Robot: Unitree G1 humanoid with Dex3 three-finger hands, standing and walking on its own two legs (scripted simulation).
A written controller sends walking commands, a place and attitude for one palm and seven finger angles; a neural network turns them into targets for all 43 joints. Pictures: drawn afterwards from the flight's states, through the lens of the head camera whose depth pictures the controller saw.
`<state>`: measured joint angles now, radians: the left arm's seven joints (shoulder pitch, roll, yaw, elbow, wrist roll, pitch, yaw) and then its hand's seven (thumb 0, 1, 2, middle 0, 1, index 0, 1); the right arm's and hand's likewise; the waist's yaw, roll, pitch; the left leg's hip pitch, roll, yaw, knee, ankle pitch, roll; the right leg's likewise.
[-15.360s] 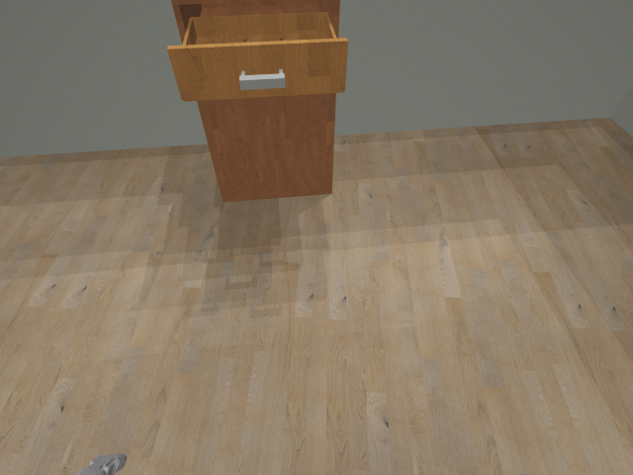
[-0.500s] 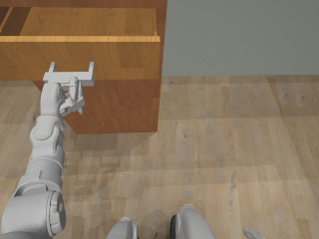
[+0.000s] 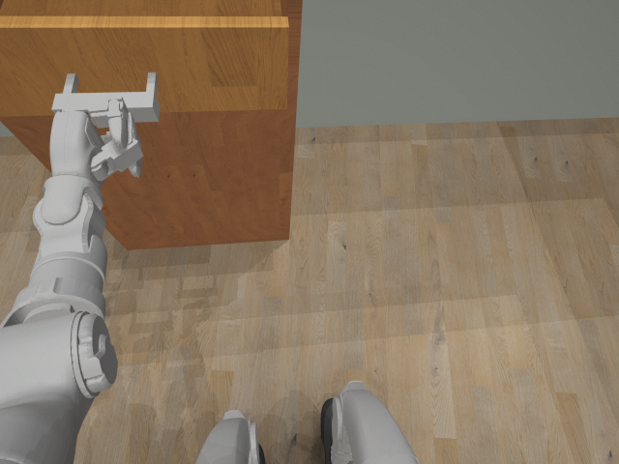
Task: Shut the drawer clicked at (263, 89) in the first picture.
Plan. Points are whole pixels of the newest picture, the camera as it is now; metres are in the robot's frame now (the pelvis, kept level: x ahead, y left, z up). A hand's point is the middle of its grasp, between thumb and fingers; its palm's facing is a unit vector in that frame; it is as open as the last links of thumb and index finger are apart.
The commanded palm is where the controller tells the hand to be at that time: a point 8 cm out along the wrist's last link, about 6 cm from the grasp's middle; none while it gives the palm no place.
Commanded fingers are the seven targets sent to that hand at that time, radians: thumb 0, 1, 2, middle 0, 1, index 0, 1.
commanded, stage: push the drawer shut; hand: left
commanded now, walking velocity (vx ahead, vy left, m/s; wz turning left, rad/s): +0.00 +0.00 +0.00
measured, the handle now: (110, 94) +0.58 +0.22 +0.06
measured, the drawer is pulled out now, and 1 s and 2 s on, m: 0.08 0.00 0.00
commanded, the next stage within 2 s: pull the fist back off the drawer in 0.98 s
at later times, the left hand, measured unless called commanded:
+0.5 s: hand (141, 103) +0.56 +0.18 +0.06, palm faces +0.01 -1.00 -0.05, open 3.3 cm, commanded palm +0.55 +0.22 +0.06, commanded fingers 0.00 0.90 0.90 -1.40 -1.60 -1.40 -1.60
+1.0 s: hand (128, 92) +0.58 +0.20 +0.06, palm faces +0.00 -1.00 -0.06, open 3.1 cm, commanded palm +0.61 +0.21 +0.06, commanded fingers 0.00 0.90 0.90 -1.40 -1.60 -1.40 -1.60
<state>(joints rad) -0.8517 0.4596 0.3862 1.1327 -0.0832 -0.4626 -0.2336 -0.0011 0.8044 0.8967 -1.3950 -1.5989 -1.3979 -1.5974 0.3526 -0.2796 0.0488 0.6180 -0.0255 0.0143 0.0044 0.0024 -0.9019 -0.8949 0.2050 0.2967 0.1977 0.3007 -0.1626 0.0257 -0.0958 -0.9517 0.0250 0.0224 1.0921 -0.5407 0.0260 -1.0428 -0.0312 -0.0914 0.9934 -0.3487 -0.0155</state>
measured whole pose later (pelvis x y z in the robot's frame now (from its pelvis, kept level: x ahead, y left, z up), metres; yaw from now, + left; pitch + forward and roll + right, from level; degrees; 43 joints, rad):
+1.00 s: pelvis -0.01 +0.01 -0.02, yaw +0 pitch +30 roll -6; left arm -1.26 0.72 0.39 1.38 0.04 -0.35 -0.23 0.00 0.61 0.91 -1.39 -1.60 -1.40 -1.60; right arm 0.41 -0.28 0.10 0.62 -0.07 0.05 0.02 0.00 -0.90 -0.89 0.21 0.30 0.20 0.30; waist -0.29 0.05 -0.08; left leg -1.18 0.04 -0.04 1.20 -0.55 0.03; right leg -1.21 -0.02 -0.15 1.02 -0.33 -0.02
